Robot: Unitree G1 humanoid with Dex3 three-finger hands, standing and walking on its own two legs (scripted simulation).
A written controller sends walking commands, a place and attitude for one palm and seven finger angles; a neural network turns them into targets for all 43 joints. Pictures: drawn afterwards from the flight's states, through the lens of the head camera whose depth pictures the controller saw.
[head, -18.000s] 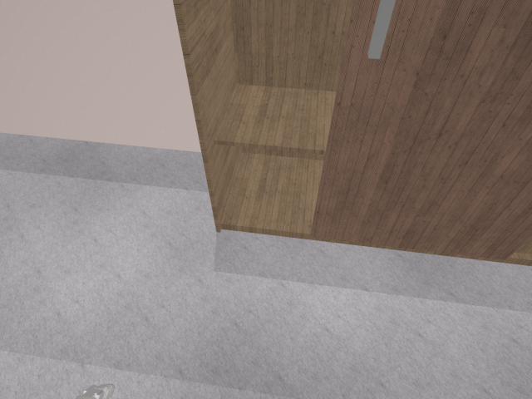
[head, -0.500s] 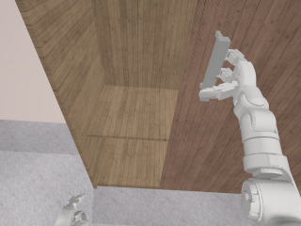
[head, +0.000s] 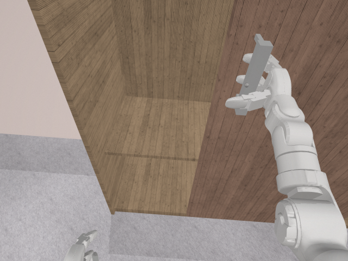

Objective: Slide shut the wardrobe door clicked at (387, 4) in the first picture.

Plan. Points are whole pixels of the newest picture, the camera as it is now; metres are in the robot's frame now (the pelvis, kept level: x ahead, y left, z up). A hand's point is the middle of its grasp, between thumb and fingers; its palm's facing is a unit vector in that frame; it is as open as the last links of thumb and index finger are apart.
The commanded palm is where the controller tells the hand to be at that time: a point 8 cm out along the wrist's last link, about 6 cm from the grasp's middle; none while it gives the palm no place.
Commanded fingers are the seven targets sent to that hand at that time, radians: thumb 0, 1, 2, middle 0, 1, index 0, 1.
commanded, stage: slide the fingers in behind the handle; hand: right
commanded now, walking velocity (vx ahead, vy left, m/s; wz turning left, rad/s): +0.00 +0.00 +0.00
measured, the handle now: (248, 76) +0.50 -0.13 +0.21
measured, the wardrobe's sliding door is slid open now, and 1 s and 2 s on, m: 0.42 0.42 0.42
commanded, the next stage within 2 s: grip the handle and tug to test in 0.40 s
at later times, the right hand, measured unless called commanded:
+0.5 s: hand (245, 85) +0.44 -0.11 +0.23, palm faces +0.00 +1.00 +0.01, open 14.0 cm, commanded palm +0.42 -0.15 +0.22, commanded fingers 0.00 0.45 -0.32 0.31 1.21 0.31 1.21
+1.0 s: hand (245, 84) +0.44 -0.11 +0.22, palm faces -0.01 +1.00 +0.01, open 8.5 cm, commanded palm +0.42 -0.16 +0.22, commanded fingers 0.00 -0.71 -0.82 0.43 1.37 0.43 1.37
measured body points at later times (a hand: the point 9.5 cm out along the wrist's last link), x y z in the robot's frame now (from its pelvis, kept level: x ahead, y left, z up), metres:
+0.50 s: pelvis +0.00 +0.00 +0.00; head -0.01 +0.01 +0.45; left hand +0.14 +0.24 -0.11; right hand +0.43 -0.16 +0.23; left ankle +0.03 +0.10 -0.75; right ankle +0.00 -0.12 -0.75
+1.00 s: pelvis +0.01 +0.00 +0.00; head +0.00 +0.01 +0.45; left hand +0.14 +0.24 -0.11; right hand +0.44 -0.16 +0.22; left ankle +0.03 +0.10 -0.75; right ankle +0.00 -0.12 -0.75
